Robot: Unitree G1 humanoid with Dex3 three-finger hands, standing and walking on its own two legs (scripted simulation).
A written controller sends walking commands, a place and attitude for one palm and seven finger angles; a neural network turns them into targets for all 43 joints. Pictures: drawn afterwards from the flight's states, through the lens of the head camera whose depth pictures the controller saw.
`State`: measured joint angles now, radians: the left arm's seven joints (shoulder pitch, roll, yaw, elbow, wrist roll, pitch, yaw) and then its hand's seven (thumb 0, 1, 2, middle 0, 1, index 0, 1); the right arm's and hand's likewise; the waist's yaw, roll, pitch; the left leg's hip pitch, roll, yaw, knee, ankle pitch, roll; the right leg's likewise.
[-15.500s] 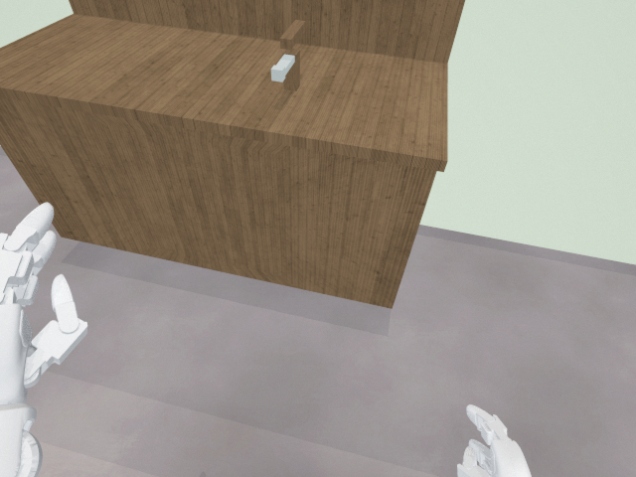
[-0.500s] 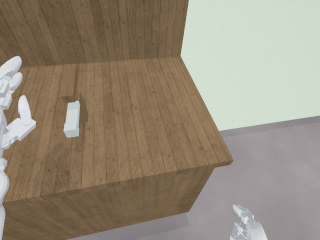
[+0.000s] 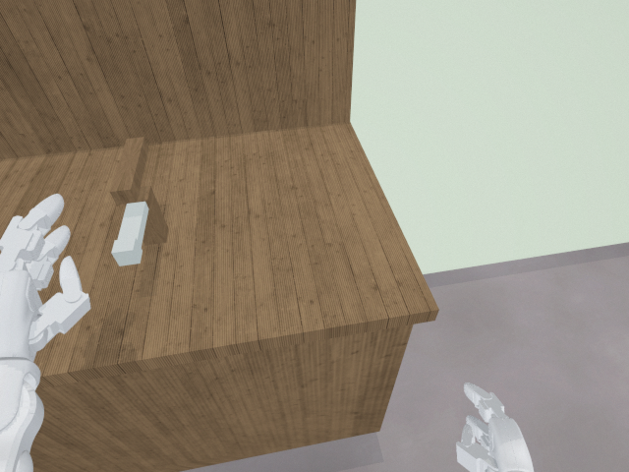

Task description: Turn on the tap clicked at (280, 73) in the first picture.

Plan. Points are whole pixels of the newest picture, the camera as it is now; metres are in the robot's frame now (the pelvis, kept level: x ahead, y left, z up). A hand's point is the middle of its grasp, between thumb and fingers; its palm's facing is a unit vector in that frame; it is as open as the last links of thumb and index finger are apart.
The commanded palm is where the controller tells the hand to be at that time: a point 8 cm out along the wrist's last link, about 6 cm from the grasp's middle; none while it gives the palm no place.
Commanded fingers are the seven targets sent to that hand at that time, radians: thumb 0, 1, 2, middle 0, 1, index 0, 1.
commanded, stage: turn the palm inward beside the body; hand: left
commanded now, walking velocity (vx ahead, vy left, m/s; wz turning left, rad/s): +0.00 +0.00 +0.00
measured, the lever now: (127, 251) +0.35 +0.31 +0.09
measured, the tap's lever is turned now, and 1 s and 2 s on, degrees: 0 0 0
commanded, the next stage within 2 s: reach beside the lever's end, fingers flat in 1.60 s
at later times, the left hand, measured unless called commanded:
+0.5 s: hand (105, 312) +0.22 +0.24 +0.15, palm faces +0.40 -0.89 -0.23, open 7.4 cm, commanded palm +0.17 +0.29 +0.16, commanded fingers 0.00 0.90 0.90 -0.20 -0.30 -0.20 -0.30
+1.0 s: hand (98, 343) +0.19 +0.24 +0.14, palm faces +0.44 -0.89 -0.15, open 7.4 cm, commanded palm +0.14 +0.28 +0.15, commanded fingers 0.00 0.90 0.90 -0.20 -0.30 -0.20 -0.30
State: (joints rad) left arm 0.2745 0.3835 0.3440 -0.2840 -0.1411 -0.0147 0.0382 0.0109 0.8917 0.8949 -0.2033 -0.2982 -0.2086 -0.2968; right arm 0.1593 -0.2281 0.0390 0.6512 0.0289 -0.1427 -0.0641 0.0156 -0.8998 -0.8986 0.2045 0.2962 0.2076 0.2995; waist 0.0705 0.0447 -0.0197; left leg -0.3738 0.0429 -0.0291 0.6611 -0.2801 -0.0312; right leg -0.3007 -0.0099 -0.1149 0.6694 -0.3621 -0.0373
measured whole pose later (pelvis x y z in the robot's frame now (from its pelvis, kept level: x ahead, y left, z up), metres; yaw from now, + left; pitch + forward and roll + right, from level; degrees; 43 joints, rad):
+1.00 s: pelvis +0.01 +0.01 +0.00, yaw +0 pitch +0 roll +0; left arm 0.53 0.24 0.22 -0.53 -0.22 0.06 0.16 0.01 0.89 0.89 -0.20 -0.30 -0.21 -0.30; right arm 0.20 -0.23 0.05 0.62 0.04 -0.20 -0.09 0.02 -0.90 -0.90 0.20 0.30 0.21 0.30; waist 0.08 0.05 -0.06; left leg -0.38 0.03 -0.03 0.69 -0.31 -0.03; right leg -0.30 -0.02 -0.11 0.69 -0.39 -0.02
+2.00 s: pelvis +0.02 +0.00 +0.00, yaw +0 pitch -1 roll +0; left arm 0.45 0.23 0.27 -0.41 -0.25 0.07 0.15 0.01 0.89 0.89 -0.20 -0.30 -0.21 -0.30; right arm 0.20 -0.23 0.04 0.65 0.04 -0.21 -0.10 0.02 -0.90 -0.90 0.20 0.30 0.21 0.30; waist 0.08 0.06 -0.05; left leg -0.34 0.04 -0.04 0.65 -0.30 -0.04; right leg -0.26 -0.01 -0.12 0.65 -0.38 -0.04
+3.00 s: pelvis +0.02 +0.02 +0.00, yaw -1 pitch +2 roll +0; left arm 0.12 0.27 0.36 0.04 -0.22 -0.04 0.12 0.01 0.89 0.89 -0.17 -0.21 -0.18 -0.21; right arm 0.17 -0.24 0.02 0.70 0.04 -0.17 -0.10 0.01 -0.90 -0.90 0.20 0.30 0.21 0.30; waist 0.04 0.04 -0.03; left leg -0.38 0.03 -0.01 0.63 -0.28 -0.02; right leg -0.30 -0.02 -0.09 0.62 -0.35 -0.02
